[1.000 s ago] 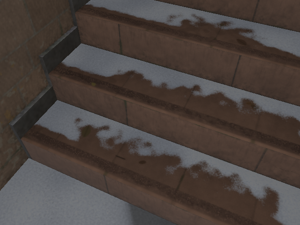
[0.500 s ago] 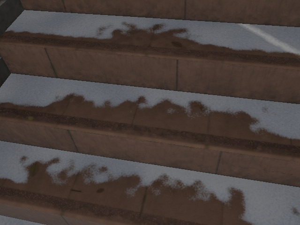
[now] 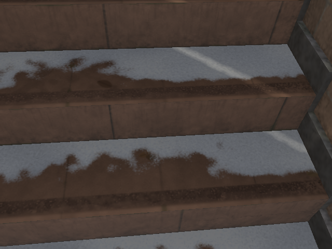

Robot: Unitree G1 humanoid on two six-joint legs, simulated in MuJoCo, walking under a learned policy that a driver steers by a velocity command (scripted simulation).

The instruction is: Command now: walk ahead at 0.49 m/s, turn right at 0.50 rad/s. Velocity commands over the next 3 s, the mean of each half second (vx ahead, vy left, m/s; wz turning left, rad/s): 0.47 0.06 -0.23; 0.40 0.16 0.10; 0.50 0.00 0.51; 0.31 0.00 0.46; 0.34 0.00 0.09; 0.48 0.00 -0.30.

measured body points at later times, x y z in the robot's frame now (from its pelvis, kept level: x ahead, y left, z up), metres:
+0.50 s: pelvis +0.26 -0.12 +0.15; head +0.28 -0.16 +0.60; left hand +0.33 +0.14 +0.03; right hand +0.36 -0.36 +0.01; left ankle +0.25 +0.07 -0.32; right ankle +0.28 -0.19 -0.56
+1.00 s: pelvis +0.45 -0.08 +0.25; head +0.47 -0.12 +0.70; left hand +0.53 +0.16 +0.14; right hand +0.62 -0.31 +0.13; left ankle +0.55 -0.04 -0.38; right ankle +0.33 -0.19 -0.32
